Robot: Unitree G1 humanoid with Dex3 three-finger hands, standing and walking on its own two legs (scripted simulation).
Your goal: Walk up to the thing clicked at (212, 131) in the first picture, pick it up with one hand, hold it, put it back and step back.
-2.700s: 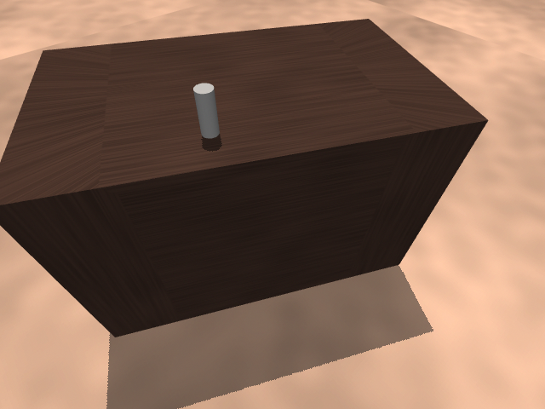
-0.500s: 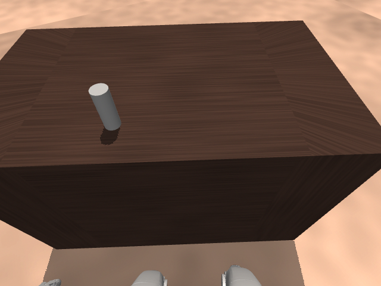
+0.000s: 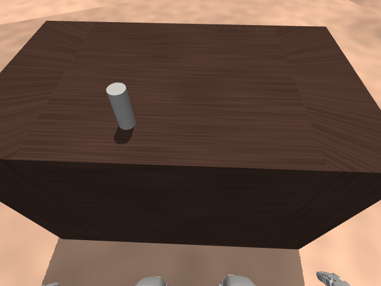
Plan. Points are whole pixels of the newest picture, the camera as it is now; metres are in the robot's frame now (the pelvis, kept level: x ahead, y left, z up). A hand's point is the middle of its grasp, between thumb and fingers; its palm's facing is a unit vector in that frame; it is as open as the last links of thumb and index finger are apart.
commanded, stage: walk up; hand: left
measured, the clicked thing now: (122, 107) +0.50 +0.17 +0.06
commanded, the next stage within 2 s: stand in 1.10 s
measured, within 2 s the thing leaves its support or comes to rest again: neither
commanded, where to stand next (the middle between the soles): +0.06 +0.02 m, yaw -3 degrees
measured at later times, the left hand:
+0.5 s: hand out of the picture +0.07 +0.28 -0.13, palm faces -0.03 -0.92 -0.39, open 7.4 cm
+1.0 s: hand out of the picture +0.11 +0.27 -0.12, palm faces -0.06 -0.92 -0.38, open 7.4 cm
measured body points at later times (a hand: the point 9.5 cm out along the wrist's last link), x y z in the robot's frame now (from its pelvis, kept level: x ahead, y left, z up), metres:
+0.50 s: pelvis +0.00 +0.01 +0.02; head +0.01 +0.01 +0.47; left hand +0.07 +0.33 -0.10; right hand +0.10 -0.29 -0.10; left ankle +0.01 +0.12 -0.71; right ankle +0.02 -0.13 -0.71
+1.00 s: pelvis +0.01 +0.01 +0.03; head +0.02 +0.01 +0.48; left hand +0.12 +0.32 -0.09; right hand +0.08 -0.30 -0.10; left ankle +0.01 +0.12 -0.71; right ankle +0.02 -0.13 -0.71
